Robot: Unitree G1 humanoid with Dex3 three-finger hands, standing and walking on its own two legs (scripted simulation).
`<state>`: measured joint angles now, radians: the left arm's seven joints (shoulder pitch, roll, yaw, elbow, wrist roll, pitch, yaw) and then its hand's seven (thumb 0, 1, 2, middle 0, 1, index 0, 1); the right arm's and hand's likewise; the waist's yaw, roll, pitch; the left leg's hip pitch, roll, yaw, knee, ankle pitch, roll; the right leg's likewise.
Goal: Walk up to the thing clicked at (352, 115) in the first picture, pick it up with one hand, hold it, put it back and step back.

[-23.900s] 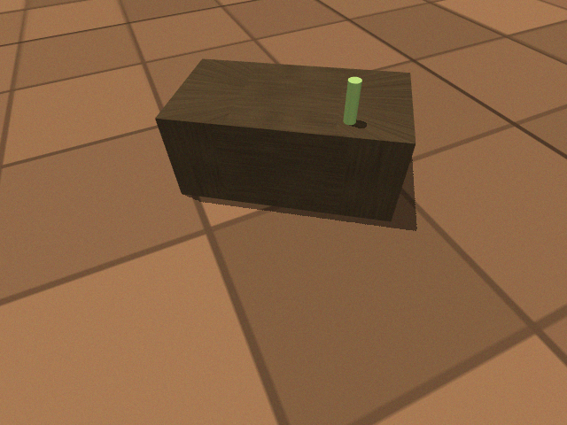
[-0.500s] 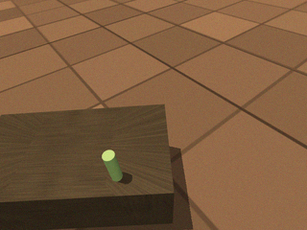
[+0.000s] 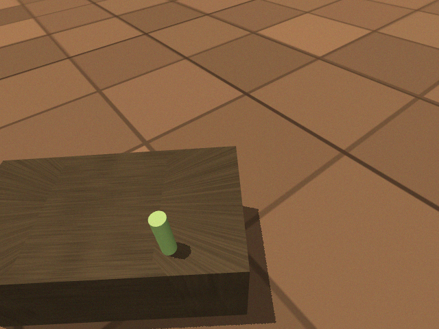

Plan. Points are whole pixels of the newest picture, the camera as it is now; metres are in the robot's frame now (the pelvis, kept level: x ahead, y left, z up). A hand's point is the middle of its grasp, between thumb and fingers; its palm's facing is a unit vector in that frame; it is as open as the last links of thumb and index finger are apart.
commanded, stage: home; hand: left
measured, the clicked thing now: (163, 234) +0.45 +0.21 -0.24
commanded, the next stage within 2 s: stand in 0.64 s
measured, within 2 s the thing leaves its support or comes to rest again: neither
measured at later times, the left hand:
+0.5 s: hand out of the picture +0.08 +0.24 -0.15, palm faces -0.04 -0.93 -0.37, open 17.5 cm
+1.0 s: hand out of the picture +0.10 +0.24 -0.15, palm faces -0.03 -0.93 -0.37, open 14.2 cm
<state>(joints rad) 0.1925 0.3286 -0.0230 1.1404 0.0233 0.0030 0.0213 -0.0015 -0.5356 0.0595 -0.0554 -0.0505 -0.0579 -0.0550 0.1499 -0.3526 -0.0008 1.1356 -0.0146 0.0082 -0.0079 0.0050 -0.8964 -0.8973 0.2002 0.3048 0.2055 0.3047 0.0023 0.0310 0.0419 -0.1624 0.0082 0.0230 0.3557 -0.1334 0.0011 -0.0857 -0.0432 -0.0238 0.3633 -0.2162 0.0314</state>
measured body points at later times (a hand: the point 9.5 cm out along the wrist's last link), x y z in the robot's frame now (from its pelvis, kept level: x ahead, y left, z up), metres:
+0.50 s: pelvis +0.02 +0.00 +0.00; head +0.02 -0.02 +0.45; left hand +0.09 +0.29 -0.13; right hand +0.09 -0.30 -0.14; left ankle +0.04 +0.12 -0.75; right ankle -0.01 -0.14 -0.75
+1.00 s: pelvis +0.02 -0.01 +0.00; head +0.02 -0.02 +0.45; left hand +0.10 +0.29 -0.12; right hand +0.09 -0.31 -0.14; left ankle +0.04 +0.12 -0.75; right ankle -0.01 -0.14 -0.75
